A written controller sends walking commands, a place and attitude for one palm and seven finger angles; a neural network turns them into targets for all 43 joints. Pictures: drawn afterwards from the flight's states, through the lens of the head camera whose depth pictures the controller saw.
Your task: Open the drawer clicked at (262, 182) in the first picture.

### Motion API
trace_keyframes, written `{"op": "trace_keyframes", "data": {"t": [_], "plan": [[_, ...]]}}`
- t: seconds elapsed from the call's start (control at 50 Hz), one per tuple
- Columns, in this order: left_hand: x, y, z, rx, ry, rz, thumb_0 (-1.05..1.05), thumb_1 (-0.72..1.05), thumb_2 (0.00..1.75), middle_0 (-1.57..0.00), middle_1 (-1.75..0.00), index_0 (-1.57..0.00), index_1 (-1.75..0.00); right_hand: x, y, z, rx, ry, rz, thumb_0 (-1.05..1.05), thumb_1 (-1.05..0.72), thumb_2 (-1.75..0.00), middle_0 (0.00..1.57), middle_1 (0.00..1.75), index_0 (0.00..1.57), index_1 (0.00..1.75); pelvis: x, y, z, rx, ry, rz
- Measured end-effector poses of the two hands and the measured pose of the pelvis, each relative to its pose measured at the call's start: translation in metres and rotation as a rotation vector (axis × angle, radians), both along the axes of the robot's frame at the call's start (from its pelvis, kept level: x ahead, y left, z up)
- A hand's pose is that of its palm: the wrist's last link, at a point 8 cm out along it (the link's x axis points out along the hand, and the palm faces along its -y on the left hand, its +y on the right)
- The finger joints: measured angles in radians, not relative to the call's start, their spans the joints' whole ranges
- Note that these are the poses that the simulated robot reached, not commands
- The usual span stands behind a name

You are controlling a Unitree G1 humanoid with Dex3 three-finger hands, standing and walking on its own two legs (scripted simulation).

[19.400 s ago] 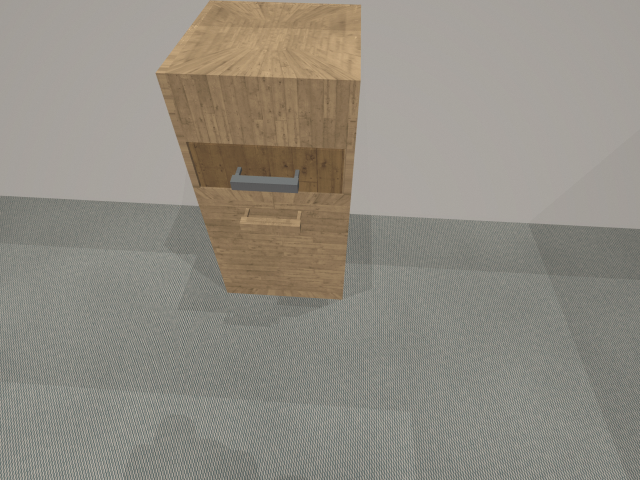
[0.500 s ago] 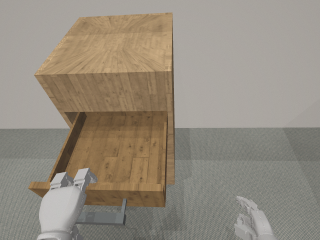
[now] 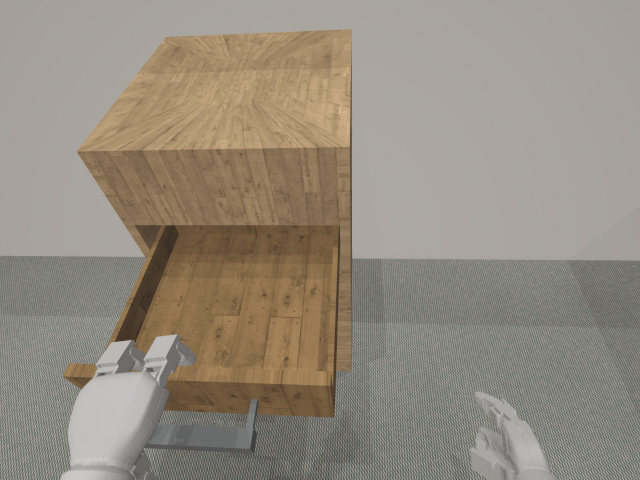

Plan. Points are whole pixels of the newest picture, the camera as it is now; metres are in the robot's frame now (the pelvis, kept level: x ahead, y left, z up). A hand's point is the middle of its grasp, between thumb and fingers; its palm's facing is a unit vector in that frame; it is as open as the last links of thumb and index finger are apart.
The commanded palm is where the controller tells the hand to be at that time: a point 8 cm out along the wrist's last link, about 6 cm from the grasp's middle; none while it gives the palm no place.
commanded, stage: draw the hand back to the body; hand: left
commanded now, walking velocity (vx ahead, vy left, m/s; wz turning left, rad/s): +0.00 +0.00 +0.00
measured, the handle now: (201, 421) +0.22 +0.22 -0.13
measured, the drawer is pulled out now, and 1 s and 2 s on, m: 0.30 0.30 0.30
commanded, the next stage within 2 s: step back with the hand held close in 1.48 s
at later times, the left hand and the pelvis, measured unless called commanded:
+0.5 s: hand (83, 406) +0.17 +0.26 +0.08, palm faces +0.04 -0.10 -0.99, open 13.8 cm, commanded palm +0.15 +0.26 +0.15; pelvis +0.00 +0.01 +0.01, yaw +1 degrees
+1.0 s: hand (74, 342) +0.20 +0.24 +0.17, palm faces +0.36 -0.84 -0.41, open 11.1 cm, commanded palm +0.15 +0.28 +0.20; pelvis +0.03 +0.01 +0.04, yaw +2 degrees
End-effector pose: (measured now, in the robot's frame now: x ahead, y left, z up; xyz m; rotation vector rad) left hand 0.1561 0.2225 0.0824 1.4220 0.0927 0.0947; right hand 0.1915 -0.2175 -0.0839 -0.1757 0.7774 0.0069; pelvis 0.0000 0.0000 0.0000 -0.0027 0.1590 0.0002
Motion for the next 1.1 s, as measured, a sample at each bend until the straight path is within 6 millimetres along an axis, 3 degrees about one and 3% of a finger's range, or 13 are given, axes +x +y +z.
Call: {"op": "trace_keyframes", "data": {"t": [0.18,0.38,0.5,0.58,0.62,0.68,0.84,1.1], "plan": [[-0.002,0.026,0.022,0.038,-0.023,0.099,0.00,-0.49,0.30,-0.32,-1.20,-0.31,-1.20,0.000,0.007,0.001,0.027,0.000,-0.011,0.01,-0.91,-0.90,0.20,0.29,0.20,0.30,0.001,0.002,0.004,-0.001,-0.022,0.005],[-0.008,0.027,0.042,0.024,0.000,0.022,0.00,-0.49,0.30,-0.32,-1.20,-0.32,-1.20,0.007,0.011,0.015,-0.006,-0.024,0.013,0.01,-0.91,-0.90,0.20,0.29,0.20,0.30,0.002,0.006,0.012,-0.007,-0.052,0.010],[-0.009,0.043,0.056,0.045,-0.025,0.059,0.00,-0.49,0.30,-0.32,-1.20,-0.32,-1.20,0.013,0.015,0.019,-0.001,-0.027,0.010,0.01,-0.91,-0.90,0.20,0.29,0.20,0.30,0.003,0.009,0.015,-0.010,-0.058,0.013],[-0.010,0.050,0.053,-0.636,-0.123,0.245,0.00,-0.47,0.31,-0.31,-1.19,-0.31,-1.19,0.011,0.021,0.029,0.002,-0.099,-0.031,0.01,-0.91,-0.90,0.20,0.29,0.20,0.30,0.006,0.012,0.022,-0.005,-0.126,0.022],[-0.008,0.046,0.054,-0.836,-0.171,0.270,0.00,-0.44,0.32,-0.31,-1.17,-0.31,-1.17,0.009,0.025,0.036,-0.010,-0.131,-0.040,0.01,-0.91,-0.90,0.20,0.29,0.20,0.30,0.010,0.012,0.025,0.000,-0.147,0.028],[-0.003,0.040,0.062,-0.979,-0.228,0.242,0.00,-0.38,0.34,-0.31,-1.13,-0.30,-1.13,0.008,0.028,0.044,-0.025,-0.158,-0.035,0.01,-0.91,-0.90,0.20,0.29,0.20,0.30,0.015,0.011,0.030,0.003,-0.169,0.036],[0.008,0.051,0.091,-0.987,-0.301,0.188,0.00,-0.15,0.44,-0.29,-0.98,-0.28,-0.98,0.016,0.027,0.051,-0.024,-0.167,-0.029,0.01,-0.91,-0.90,0.20,0.30,0.21,0.30,0.022,0.008,0.038,0.002,-0.187,0.031],[0.002,0.056,0.119,-0.930,-0.367,0.193,0.00,0.29,0.63,-0.25,-0.69,-0.25,-0.70,0.034,0.014,0.054,-0.032,-0.165,-0.021,0.01,-0.91,-0.90,0.20,0.30,0.21,0.30,0.027,0.003,0.043,0.007,-0.190,0.033]]}}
